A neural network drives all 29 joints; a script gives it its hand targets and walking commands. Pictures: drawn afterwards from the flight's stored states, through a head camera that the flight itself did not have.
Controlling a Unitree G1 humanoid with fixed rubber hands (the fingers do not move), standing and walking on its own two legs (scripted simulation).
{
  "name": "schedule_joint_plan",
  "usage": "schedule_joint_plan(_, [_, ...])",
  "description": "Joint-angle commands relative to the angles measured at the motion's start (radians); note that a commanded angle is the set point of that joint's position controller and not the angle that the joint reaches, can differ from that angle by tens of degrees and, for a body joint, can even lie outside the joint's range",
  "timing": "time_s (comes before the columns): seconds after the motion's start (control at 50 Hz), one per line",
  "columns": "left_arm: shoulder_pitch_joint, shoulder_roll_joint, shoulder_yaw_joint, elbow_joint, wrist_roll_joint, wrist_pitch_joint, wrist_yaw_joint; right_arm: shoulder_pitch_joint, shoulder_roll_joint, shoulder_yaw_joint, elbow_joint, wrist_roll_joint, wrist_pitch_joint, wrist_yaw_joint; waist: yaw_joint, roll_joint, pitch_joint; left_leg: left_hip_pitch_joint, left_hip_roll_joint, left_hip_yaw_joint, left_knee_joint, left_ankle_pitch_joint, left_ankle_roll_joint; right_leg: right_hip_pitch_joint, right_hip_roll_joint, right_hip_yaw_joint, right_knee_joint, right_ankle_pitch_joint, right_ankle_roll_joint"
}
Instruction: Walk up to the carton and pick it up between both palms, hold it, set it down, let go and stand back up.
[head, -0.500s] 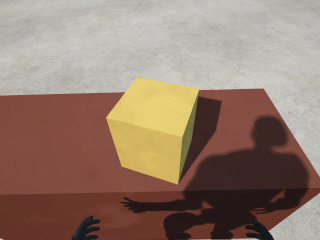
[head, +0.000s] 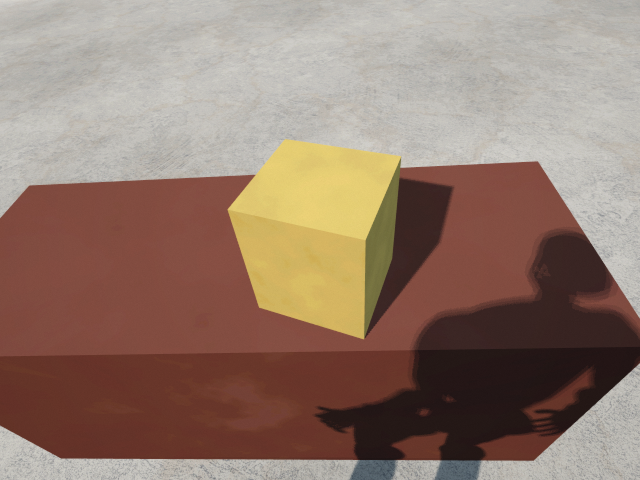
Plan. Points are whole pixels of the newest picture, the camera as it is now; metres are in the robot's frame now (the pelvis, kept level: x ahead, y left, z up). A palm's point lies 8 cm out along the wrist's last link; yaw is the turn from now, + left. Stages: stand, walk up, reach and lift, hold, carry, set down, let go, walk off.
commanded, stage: stand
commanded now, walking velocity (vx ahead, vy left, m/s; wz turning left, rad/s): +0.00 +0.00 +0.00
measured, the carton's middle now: (324, 238) +0.51 +0.02 -0.01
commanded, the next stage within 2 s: none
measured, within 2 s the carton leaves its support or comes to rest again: neither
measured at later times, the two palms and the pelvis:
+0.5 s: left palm out of the picture +0.01 +0.24 -0.11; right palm out of the picture -0.01 -0.27 -0.14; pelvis -0.01 -0.03 +0.00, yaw +1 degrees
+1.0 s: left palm out of the picture +0.05 +0.22 -0.12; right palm out of the picture +0.03 -0.27 -0.14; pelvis +0.02 -0.03 +0.00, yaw +1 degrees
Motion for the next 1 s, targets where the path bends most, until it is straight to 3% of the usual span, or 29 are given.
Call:
schedule_joint_plan(0.0, [0.026, 0.162, 0.058, -0.075, 0.001, -0.021, 0.009, 0.009, -0.152, -0.039, -0.062, -0.002, -0.018, -0.006, 0.0, -0.039, 0.128, -0.126, 0.085, -0.147, -0.167, -0.294, 0.024, -0.106, -0.075, 0.13, -0.144, -0.245, -0.013])
schedule_joint_plan(0.26, [0.052, 0.159, 0.077, -0.052, 0.001, -0.012, 0.013, 0.071, -0.128, -0.043, -0.042, -0.005, -0.012, -0.009, -0.008, -0.041, 0.125, -0.12, 0.063, -0.126, -0.106, -0.277, 0.013, -0.174, -0.092, 0.172, -0.191, -0.387, -0.025])
schedule_joint_plan(0.48, [0.04, 0.147, 0.08, -0.036, -0.004, -0.005, 0.015, 0.109, -0.115, -0.043, -0.03, -0.004, -0.011, -0.018, -0.008, -0.052, 0.13, -0.115, 0.06, -0.118, -0.078, -0.221, 0.005, -0.18, -0.103, 0.183, -0.217, -0.4, -0.027])
schedule_joint_plan(0.6, [0.032, 0.137, 0.077, -0.031, -0.006, -0.004, 0.015, 0.114, -0.113, -0.04, -0.025, -0.001, -0.013, -0.023, -0.004, -0.045, 0.13, -0.122, 0.069, -0.127, -0.081, -0.192, 0.005, -0.154, -0.101, 0.177, -0.209, -0.347, -0.027])
schedule_joint_plan(0.62, [0.028, 0.133, 0.079, -0.021, -0.005, -0.005, 0.015, 0.12, -0.095, -0.03, -0.014, -0.002, -0.012, -0.023, -0.01, -0.083, 0.133, -0.102, 0.057, -0.123, -0.066, -0.184, 0.013, -0.167, -0.106, 0.182, -0.221, -0.346, -0.034])
schedule_joint_plan(0.64, [0.02, 0.134, 0.078, -0.019, -0.006, -0.005, 0.015, 0.127, -0.094, -0.029, -0.014, -0.003, -0.012, -0.024, -0.013, -0.083, 0.127, -0.082, 0.057, -0.117, -0.056, -0.16, 0.014, -0.175, -0.11, 0.187, -0.226, -0.344, -0.038])
schedule_joint_plan(0.76, [0.017, 0.115, 0.069, -0.011, -0.012, -0.005, 0.016, 0.108, -0.094, -0.019, -0.008, 0.001, -0.018, -0.033, -0.003, -0.038, 0.105, -0.066, 0.076, -0.131, -0.062, -0.036, 0.011, -0.105, -0.102, 0.16, -0.2, -0.176, -0.028])
schedule_joint_plan(0.88, [0.013, 0.111, 0.066, 0.004, -0.012, -0.005, 0.017, 0.093, -0.09, -0.012, 0.008, 0.006, -0.015, -0.04, 0.001, -0.008, 0.079, -0.058, 0.088, -0.13, -0.066, -0.001, 0.012, -0.056, -0.1, 0.147, -0.181, -0.1, -0.03])
schedule_joint_plan(0.98, [0.011, 0.097, 0.06, 0.024, -0.014, -0.007, 0.018, 0.071, -0.098, -0.013, 0.014, 0.009, -0.015, -0.046, 0.001, -0.015, 0.065, -0.039, 0.103, -0.138, -0.071, 0.054, 0.012, -0.024, -0.091, 0.129, -0.161, 0.004, -0.027])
